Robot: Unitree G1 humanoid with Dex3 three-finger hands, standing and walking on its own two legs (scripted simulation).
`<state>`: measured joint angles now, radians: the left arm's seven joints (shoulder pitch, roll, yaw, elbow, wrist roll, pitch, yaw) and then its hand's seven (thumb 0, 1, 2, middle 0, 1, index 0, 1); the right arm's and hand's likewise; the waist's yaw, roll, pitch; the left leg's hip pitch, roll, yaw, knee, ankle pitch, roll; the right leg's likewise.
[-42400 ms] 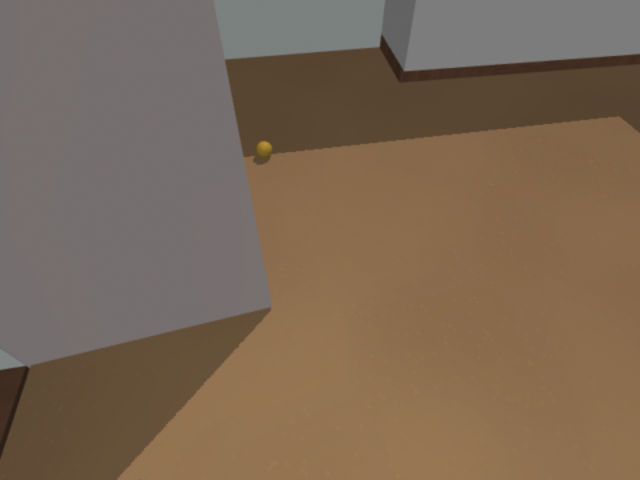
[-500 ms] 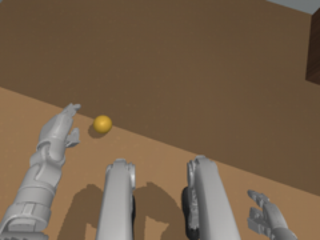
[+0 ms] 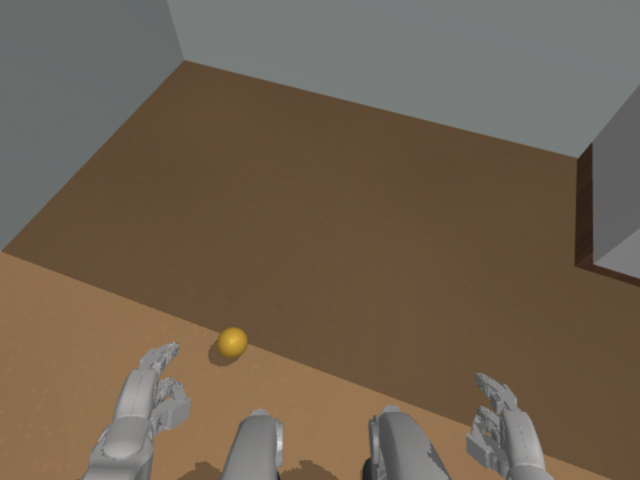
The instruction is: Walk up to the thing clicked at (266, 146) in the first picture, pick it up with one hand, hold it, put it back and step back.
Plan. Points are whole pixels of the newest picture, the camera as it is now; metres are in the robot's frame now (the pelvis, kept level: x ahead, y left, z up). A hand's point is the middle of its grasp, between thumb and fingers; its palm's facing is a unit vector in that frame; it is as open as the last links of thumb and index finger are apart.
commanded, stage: home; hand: left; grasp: from above
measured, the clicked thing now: (232, 342) +0.48 +0.24 -0.61
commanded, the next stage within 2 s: none
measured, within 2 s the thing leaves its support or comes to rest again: neither
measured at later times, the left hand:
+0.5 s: hand (158, 423) +0.19 +0.18 +0.02, palm faces +0.08 -0.98 -0.19, open 7.4 cm
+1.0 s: hand (157, 411) +0.20 +0.19 +0.02, palm faces +0.06 -0.98 -0.19, open 7.4 cm
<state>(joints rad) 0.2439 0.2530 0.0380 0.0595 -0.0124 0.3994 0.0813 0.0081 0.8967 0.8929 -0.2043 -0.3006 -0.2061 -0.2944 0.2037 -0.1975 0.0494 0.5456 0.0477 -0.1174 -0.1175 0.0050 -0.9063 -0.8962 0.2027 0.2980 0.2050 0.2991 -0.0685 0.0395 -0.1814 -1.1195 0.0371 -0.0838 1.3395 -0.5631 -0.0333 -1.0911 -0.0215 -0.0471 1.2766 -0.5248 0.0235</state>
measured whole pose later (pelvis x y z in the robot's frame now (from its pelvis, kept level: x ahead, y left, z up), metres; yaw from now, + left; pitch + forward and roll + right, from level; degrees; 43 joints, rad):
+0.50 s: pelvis +0.04 +0.00 +0.07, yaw +1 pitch +11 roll -3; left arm 0.50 0.22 0.04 -0.14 -0.06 0.47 0.01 0.01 0.90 0.89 -0.20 -0.30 -0.20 -0.29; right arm 0.27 -0.22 0.03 0.51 0.01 -0.24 -0.19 0.01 -0.91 -0.90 0.20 0.30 0.20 0.30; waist -0.03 0.04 -0.16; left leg -0.70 0.04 -0.07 1.02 -0.50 -0.03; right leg -0.67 -0.02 -0.05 0.95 -0.46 0.03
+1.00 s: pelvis +0.04 +0.01 +0.07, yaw +1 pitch +10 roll -3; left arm 0.49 0.22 0.03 -0.14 -0.05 0.46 0.02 0.01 0.90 0.89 -0.20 -0.30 -0.20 -0.29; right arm 0.29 -0.21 0.03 0.55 0.00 -0.23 -0.18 0.01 -0.90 -0.90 0.20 0.30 0.21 0.30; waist -0.03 0.04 -0.15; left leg -0.69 0.04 -0.06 1.02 -0.51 -0.02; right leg -0.66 -0.02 -0.05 0.94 -0.47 0.03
